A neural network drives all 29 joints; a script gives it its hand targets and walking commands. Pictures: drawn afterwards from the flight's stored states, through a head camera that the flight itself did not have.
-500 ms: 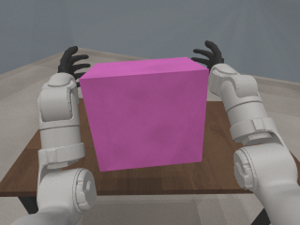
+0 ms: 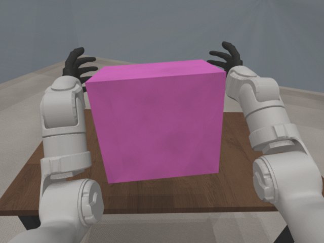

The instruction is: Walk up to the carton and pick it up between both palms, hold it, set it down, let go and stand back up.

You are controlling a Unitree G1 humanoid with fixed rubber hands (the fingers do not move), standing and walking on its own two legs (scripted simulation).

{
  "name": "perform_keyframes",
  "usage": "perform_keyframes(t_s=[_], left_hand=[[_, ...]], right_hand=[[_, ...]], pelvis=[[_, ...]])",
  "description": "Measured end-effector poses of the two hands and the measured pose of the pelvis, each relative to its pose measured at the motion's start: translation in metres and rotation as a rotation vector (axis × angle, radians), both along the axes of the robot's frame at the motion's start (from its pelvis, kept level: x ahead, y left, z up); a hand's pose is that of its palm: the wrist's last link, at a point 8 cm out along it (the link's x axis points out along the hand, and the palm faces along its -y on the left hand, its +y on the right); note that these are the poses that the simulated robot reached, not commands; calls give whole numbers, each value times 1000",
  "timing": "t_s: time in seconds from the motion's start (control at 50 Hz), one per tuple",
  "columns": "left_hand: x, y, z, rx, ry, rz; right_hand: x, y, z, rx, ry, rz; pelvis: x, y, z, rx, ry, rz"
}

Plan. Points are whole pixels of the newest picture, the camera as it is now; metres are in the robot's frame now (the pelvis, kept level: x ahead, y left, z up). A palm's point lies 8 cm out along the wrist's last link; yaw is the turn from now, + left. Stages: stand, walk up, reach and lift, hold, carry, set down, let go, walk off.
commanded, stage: hold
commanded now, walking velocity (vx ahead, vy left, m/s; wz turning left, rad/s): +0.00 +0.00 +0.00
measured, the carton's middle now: (158, 117) +0.36 -0.01 +0.22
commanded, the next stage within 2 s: none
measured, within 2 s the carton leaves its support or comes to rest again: neither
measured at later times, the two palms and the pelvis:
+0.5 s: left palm (71, 79) +0.35 +0.18 +0.31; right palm (231, 70) +0.36 -0.17 +0.34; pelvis +0.00 +0.00 +0.00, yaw +0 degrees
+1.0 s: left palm (72, 79) +0.36 +0.17 +0.31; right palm (232, 71) +0.36 -0.17 +0.33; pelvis +0.00 +0.00 +0.00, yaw +0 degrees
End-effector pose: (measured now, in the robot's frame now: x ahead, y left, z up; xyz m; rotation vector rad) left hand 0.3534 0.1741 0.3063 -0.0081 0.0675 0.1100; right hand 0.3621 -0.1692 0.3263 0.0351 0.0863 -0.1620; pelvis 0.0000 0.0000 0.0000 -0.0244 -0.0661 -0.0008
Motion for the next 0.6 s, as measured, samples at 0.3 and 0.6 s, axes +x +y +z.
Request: perform_keyframes(t_s=[0.3,0.6], left_hand=[[1,2,7,5,-7,-3],[-1,3,7,7,-11,0]], right_hand=[[0,2,7,-1,-4,-3],[-1,3,8,-6,-5,0]], pelvis=[[0,0,0,0,2,0],[0,0,0,1,0,4]])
